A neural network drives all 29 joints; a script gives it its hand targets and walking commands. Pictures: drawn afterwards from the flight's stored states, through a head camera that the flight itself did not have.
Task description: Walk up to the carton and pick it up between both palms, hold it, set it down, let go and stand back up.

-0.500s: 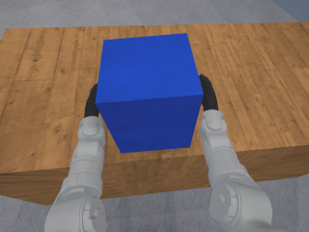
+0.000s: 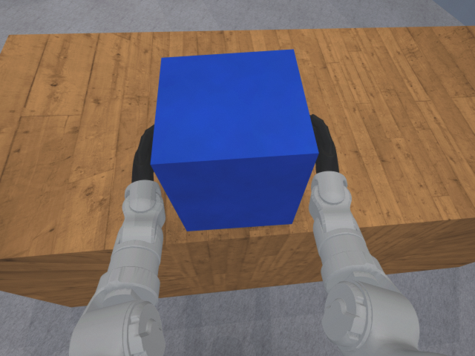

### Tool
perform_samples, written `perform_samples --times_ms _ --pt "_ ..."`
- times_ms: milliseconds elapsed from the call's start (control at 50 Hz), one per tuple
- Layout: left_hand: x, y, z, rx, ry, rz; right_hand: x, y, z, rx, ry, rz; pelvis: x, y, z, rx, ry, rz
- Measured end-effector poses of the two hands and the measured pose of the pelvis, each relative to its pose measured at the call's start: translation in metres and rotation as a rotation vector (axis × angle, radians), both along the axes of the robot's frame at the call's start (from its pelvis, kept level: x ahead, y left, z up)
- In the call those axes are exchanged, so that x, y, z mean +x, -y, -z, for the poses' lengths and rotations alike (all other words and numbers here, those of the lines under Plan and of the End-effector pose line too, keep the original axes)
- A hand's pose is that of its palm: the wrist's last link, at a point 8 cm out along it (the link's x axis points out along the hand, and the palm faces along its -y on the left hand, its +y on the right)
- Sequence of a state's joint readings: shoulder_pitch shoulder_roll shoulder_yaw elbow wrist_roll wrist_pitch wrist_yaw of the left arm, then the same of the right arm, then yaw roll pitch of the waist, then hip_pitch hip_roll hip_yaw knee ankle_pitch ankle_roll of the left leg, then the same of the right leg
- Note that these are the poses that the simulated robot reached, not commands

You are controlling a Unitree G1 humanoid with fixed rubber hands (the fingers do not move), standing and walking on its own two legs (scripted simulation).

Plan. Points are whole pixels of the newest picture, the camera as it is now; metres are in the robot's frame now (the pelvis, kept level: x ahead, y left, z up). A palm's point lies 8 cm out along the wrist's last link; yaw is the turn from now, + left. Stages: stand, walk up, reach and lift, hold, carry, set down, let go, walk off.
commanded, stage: set down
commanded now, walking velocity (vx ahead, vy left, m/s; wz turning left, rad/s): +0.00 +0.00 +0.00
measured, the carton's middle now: (234, 150) +0.47 +0.02 +0.02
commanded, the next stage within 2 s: none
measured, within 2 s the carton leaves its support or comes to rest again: rests again in 0.18 s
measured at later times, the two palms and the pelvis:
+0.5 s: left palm (149, 168) +0.42 +0.16 +0.03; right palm (325, 167) +0.44 -0.14 +0.03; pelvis +0.00 +0.00 +0.00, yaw +0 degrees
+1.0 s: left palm (139, 150) +0.42 +0.17 +0.08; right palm (346, 160) +0.43 -0.16 +0.07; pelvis -0.02 +0.00 +0.00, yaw +0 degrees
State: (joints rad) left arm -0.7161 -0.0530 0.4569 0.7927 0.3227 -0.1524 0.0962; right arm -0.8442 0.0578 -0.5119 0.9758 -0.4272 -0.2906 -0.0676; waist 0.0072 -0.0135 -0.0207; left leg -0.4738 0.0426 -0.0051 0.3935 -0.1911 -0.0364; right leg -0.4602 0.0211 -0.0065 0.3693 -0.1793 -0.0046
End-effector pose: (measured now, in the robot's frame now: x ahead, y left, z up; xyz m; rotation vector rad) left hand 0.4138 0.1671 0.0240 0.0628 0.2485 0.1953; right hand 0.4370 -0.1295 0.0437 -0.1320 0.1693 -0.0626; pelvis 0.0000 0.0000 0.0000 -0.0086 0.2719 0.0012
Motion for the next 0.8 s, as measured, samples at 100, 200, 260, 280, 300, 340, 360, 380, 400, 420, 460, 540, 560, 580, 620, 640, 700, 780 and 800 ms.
perform_samples --times_ms 100,200,260,280,300,340,360,380,400,420,460,540,560,580,620,640,700,780,800 --pt "0.000 0.000 0.000 -0.003 0.003 -0.001 0.000 0.000 0.000 0.003 -0.002 0.002 0.000 0.000 0.000 0.000 0.000 0.000" --pt "0.000 0.001 0.000 -0.007 0.001 -0.003 0.000 0.002 0.002 0.020 -0.012 0.007 0.000 0.000 0.000 0.000 -0.001 0.000" --pt "0.000 0.001 0.000 -0.007 0.003 -0.003 -0.001 0.002 0.004 0.041 -0.020 0.015 0.000 0.000 0.000 0.000 -0.002 0.000" --pt "0.001 0.002 0.000 -0.007 0.005 -0.003 -0.001 0.003 0.005 0.050 -0.023 0.018 0.000 0.000 0.000 0.000 -0.002 0.000" --pt "0.001 0.002 0.000 -0.007 0.006 -0.003 -0.002 0.003 0.006 0.062 -0.026 0.023 0.000 0.000 0.000 0.000 -0.003 0.000" --pt "0.002 0.002 -0.001 -0.008 0.009 -0.004 -0.002 0.003 0.008 0.085 -0.033 0.032 0.000 0.000 0.000 0.000 -0.005 0.000" --pt "0.002 0.002 -0.001 -0.012 0.013 -0.005 -0.002 0.004 0.009 0.094 -0.036 0.036 0.000 0.000 0.000 0.000 -0.006 0.000" --pt "0.003 0.002 -0.002 -0.018 0.017 -0.006 -0.002 0.004 0.010 0.103 -0.040 0.039 0.000 0.000 0.000 0.000 -0.008 0.000" --pt "0.004 0.003 -0.003 -0.025 0.021 -0.007 -0.002 0.005 0.011 0.109 -0.045 0.041 0.000 0.000 0.000 0.000 -0.011 0.000" --pt "0.005 0.003 -0.003 -0.030 0.024 -0.006 -0.002 0.005 0.012 0.113 -0.049 0.043 -0.001 0.000 0.000 0.000 -0.013 0.000" --pt "0.006 0.005 -0.004 -0.040 0.029 -0.008 -0.002 0.007 0.013 0.116 -0.056 0.046 -0.001 0.000 0.001 0.000 -0.018 0.000" --pt "0.006 0.006 -0.005 -0.053 0.030 -0.014 0.000 0.008 0.013 0.118 -0.055 0.038 -0.002 0.000 0.001 -0.001 -0.031 0.001" --pt "0.006 0.006 -0.004 -0.057 0.030 -0.017 0.000 0.008 0.013 0.121 -0.057 0.036 -0.003 0.000 0.001 -0.001 -0.034 0.001" --pt "0.005 0.006 -0.004 -0.063 0.029 -0.020 0.001 0.009 0.013 0.122 -0.057 0.033 -0.003 0.000 0.001 -0.001 -0.037 0.001" --pt "0.004 0.007 -0.005 -0.076 0.029 -0.024 0.002 0.009 0.011 0.119 -0.052 0.027 -0.004 -0.001 0.001 -0.001 -0.041 0.001" --pt "0.004 0.007 -0.006 -0.083 0.030 -0.026 0.002 0.010 0.010 0.123 -0.049 0.026 -0.005 -0.001 0.001 -0.001 -0.044 0.001" --pt "0.003 0.007 -0.011 -0.094 0.039 -0.027 0.003 0.012 0.005 0.123 -0.042 0.020 -0.006 -0.001 0.002 -0.001 -0.051 0.001" --pt "0.002 0.007 -0.018 -0.098 0.043 -0.023 0.000 0.013 0.000 0.124 -0.056 0.012 -0.009 -0.001 0.002 -0.001 -0.048 0.001" --pt "0.002 0.007 -0.021 -0.101 0.045 -0.023 -0.001 0.014 -0.001 0.127 -0.060 0.013 -0.010 -0.001 0.002 -0.001 -0.046 0.001"
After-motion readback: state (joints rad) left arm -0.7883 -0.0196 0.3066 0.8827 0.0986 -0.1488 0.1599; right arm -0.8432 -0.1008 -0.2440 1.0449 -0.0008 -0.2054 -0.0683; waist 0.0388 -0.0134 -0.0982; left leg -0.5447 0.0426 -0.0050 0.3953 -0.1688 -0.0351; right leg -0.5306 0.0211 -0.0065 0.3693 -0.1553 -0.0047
